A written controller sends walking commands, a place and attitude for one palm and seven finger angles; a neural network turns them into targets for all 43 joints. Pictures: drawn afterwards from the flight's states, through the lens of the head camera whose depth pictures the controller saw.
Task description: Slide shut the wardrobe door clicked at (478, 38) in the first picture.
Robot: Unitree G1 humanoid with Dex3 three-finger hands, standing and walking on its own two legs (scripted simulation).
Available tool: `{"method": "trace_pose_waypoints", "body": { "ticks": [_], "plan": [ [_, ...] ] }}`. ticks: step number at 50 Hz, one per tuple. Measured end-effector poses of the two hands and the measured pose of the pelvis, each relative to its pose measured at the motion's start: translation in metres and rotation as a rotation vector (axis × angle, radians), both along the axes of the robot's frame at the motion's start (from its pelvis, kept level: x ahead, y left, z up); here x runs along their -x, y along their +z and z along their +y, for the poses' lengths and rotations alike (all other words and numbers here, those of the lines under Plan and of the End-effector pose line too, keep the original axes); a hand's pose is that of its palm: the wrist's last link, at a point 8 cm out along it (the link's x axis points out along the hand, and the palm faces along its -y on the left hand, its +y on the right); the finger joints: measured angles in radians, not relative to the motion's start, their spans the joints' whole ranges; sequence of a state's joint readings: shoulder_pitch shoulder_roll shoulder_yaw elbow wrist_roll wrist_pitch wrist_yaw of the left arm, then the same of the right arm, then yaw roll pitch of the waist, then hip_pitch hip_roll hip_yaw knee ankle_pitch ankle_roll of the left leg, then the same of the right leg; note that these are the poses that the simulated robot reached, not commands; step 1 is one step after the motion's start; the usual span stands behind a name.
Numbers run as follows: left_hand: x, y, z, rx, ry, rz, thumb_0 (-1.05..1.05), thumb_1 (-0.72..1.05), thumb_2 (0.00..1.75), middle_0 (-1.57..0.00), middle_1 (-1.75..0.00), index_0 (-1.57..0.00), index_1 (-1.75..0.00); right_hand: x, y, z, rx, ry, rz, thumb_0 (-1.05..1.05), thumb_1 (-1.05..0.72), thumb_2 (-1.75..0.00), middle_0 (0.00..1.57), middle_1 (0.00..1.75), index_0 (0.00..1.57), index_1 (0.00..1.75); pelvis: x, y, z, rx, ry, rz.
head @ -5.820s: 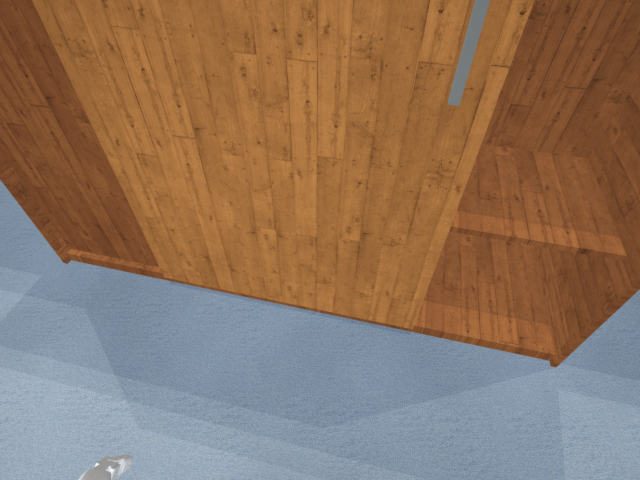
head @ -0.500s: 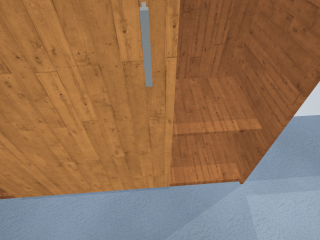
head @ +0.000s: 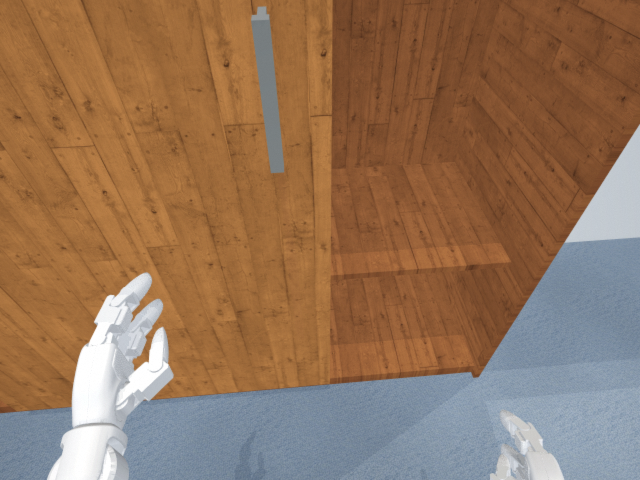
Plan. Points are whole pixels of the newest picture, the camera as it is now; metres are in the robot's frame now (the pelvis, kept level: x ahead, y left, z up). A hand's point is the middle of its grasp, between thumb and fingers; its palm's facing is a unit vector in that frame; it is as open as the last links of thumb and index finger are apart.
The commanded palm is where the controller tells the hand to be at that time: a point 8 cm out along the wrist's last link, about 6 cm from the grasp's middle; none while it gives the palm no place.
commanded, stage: raise the hand with hooked fingers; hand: left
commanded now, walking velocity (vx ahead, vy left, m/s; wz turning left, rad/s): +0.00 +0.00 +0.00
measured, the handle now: (270, 96) +0.51 +0.08 +0.25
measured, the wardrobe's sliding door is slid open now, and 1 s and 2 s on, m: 0.47 0.47 0.47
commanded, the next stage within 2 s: move the hooked fingers beside the handle in 1.84 s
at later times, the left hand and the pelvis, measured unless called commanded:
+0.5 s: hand (134, 376) +0.22 +0.21 +0.09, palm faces -0.01 -1.00 -0.08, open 10.6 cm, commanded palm +0.16 +0.27 +0.11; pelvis -0.02 -0.02 -0.01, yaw +1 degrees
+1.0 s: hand out of the picture +0.23 +0.29 +0.22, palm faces +0.20 -0.98 -0.08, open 13.4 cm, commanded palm +0.20 +0.32 +0.21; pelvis -0.01 +0.02 +0.01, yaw +2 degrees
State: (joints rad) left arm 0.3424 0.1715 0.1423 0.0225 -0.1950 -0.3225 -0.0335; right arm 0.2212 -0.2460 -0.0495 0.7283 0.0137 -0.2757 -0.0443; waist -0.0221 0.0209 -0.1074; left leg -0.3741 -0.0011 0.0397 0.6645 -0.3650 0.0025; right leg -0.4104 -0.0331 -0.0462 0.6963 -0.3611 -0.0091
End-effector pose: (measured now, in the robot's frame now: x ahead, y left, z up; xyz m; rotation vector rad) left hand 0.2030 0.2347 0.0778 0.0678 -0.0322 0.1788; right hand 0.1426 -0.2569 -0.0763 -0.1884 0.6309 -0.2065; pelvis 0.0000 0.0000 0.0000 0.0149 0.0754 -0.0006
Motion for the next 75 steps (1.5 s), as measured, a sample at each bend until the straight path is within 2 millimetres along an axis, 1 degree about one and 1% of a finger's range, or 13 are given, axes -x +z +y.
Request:
{"method": "trace_pose_waypoints", "body": {
  "ticks": [3,8,13,18,24,31,39,43,50,56,60,68,75],
  "plan": [
    [0.015,-0.018,-0.008,0.043,-0.109,-0.038,0.01,0.73,0.82,-0.21,-0.42,-0.21,-0.42,-0.031,0.019,-0.007,0.017,0.04,-0.111,0.01,-0.92,-0.89,0.2,0.3,0.19,0.3,0.006,-0.01,-0.009,-0.005,-0.007,0.022],
    [0.077,-0.072,0.007,0.1,-0.021,0.234,0.01,0.61,0.77,-0.23,-0.49,-0.23,-0.49,-0.066,0.039,-0.008,0.068,0.122,-0.192,0.01,-0.91,-0.89,0.19,0.3,0.19,0.3,0.011,-0.018,-0.019,0.004,0.013,0.033],
    [0.111,-0.041,0.033,0.002,0.174,0.096,0.02,0.49,0.73,-0.24,-0.56,-0.24,-0.57,-0.074,0.027,0.01,0.073,0.212,-0.174,0.01,-0.91,-0.89,0.19,0.3,0.19,0.3,0.013,-0.023,-0.023,0.03,0.057,0.033],
    [0.075,0.014,0.022,-0.061,0.011,-0.182,0.02,0.37,0.68,-0.23,-0.64,-0.23,-0.64,-0.053,-0.002,0.033,-0.002,0.24,-0.101,0.01,-0.91,-0.89,0.19,0.3,0.2,0.3,0.02,-0.023,-0.022,0.049,0.078,0.005],
    [0.012,0.015,0.022,-0.028,-0.204,0.053,0.01,0.23,0.62,-0.25,-0.73,-0.25,-0.73,-0.006,-0.014,0.038,-0.083,0.117,-0.012,0.01,-0.91,-0.89,0.2,0.3,0.2,0.3,0.02,-0.011,-0.017,0.029,0.036,-0.009],
    [0.015,0.052,0.064,-0.015,0.02,-0.036,0.01,0.07,0.55,-0.27,-0.83,-0.27,-0.84,0.024,-0.004,0.02,-0.037,0.051,0.028,0.01,-0.91,-0.89,0.2,0.3,0.2,0.3,0.008,0.001,-0.007,0.024,0.01,-0.021],
    [0.019,0.068,0.076,-0.011,-0.029,-0.052,0.01,-0.12,0.47,-0.27,-0.95,-0.28,-0.96,-0.002,0.012,0.022,0.027,0.092,-0.038,0.01,-0.91,-0.89,0.2,0.3,0.2,0.3,0.01,0.006,0.009,0.033,0.034,-0.067],
    [0.008,0.081,0.083,-0.031,-0.037,-0.036,0.0,-0.21,0.43,-0.28,-1.01,-0.28,-1.02,-0.025,0.029,0.038,0.022,0.115,-0.126,0.01,-0.91,-0.89,0.2,0.3,0.2,0.3,0.011,0.01,0.012,0.031,0.035,-0.089],
    [-0.001,0.139,0.105,-0.053,0.004,-0.19,0.0,-0.37,0.36,-0.3,-1.12,-0.3,-1.12,-0.056,0.05,0.073,-0.036,0.196,-0.223,0.01,-0.91,-0.89,0.2,0.3,0.2,0.3,0.007,0.015,0.015,0.03,0.035,-0.118],
    [-0.013,0.142,0.117,-0.023,0.018,-0.051,0.0,-0.46,0.32,-0.3,-1.17,-0.3,-1.18,-0.064,0.045,0.088,-0.072,0.232,-0.185,0.01,-0.9,-0.89,0.2,0.3,0.2,0.3,0.008,0.017,0.017,0.028,0.045,-0.123],
    [-0.016,0.153,0.112,-0.055,0.004,-0.046,-0.01,-0.49,0.31,-0.3,-1.19,-0.3,-1.19,-0.062,0.041,0.088,-0.069,0.238,-0.148,0.01,-0.9,-0.89,0.2,0.3,0.2,0.3,0.007,0.018,0.017,0.025,0.044,-0.124],
    [-0.021,0.218,0.122,-0.094,0.025,-0.213,-0.01,-0.5,0.3,-0.31,-1.2,-0.31,-1.2,-0.056,0.035,0.074,-0.063,0.22,-0.107,0.01,-0.9,-0.89,0.2,0.3,0.2,0.3,0.003,0.02,0.011,0.023,0.05,-0.134],
    [-0.04,0.191,0.118,-0.053,0.0,0.006,0.0,-0.51,0.3,-0.3,-1.2,-0.3,-1.2,-0.049,0.028,0.052,-0.073,0.177,-0.073,0.01,-0.91,-0.89,0.2,0.3,0.2,0.3,0.007,0.02,0.006,0.017,0.047,-0.111]
  ]
}}
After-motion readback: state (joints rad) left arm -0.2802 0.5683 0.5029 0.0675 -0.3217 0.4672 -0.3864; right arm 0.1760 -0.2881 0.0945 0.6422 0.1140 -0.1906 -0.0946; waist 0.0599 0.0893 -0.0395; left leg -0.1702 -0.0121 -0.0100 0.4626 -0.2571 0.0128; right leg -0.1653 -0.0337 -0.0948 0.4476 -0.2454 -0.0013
